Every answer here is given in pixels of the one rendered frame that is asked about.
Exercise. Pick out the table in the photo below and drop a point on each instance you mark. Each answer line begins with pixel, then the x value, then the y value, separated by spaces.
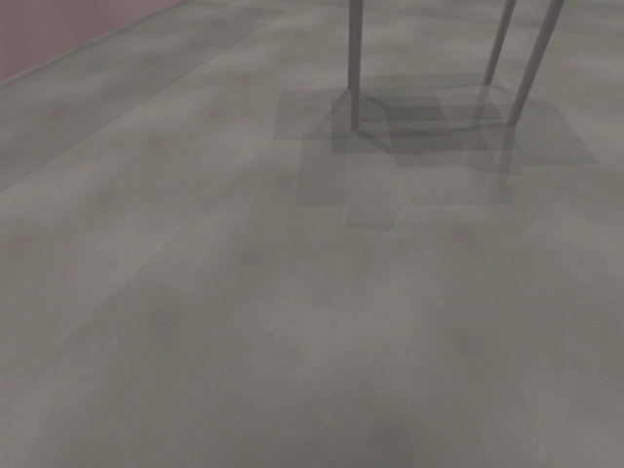
pixel 355 42

